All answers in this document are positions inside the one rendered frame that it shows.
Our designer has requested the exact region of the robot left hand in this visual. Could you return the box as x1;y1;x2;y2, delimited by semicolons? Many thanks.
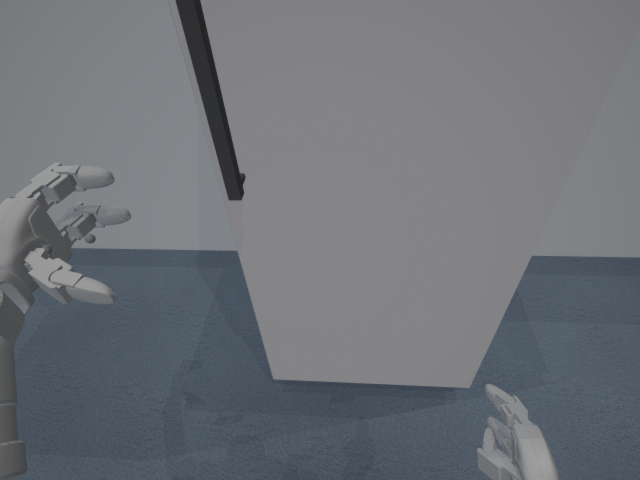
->
0;162;131;304

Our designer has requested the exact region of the left robot forearm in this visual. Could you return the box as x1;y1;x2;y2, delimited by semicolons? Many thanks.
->
0;268;35;480

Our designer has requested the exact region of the handle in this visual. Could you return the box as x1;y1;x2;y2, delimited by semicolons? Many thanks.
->
176;0;245;200

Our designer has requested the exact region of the fridge door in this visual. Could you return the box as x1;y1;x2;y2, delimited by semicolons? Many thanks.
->
169;0;640;388

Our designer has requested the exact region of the robot right hand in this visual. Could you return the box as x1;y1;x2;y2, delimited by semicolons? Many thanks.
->
477;384;559;480

